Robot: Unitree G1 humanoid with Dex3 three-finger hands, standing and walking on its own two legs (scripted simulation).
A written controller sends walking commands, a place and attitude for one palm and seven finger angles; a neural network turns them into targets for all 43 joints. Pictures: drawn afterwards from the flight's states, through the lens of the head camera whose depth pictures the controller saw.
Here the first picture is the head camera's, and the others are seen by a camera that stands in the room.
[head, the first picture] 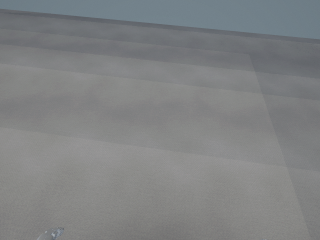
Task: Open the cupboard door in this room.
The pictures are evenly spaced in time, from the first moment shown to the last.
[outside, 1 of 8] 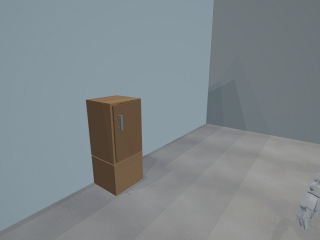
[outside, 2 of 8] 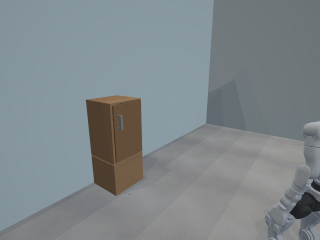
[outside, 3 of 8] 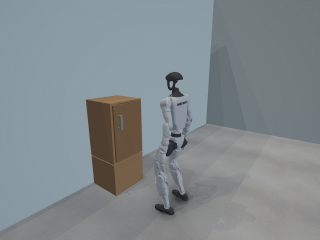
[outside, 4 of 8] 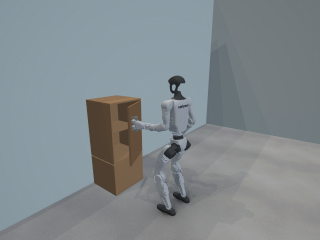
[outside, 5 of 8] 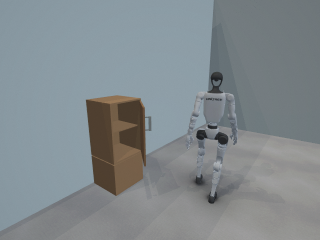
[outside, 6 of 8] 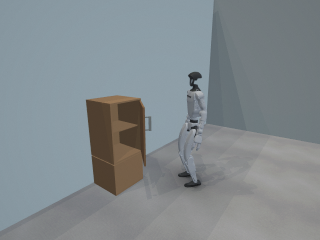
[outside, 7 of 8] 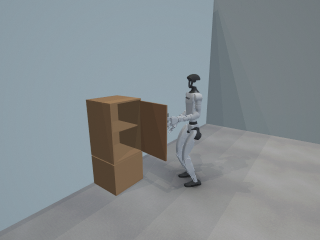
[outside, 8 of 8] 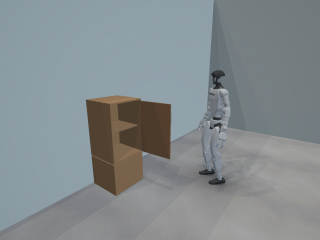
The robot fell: no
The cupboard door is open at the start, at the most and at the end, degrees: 0 96 94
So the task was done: yes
